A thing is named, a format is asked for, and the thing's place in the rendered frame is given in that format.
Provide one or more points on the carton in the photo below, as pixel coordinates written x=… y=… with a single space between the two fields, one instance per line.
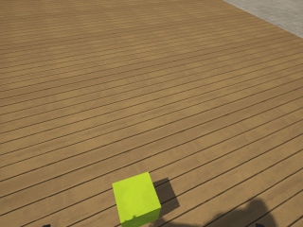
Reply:
x=136 y=200

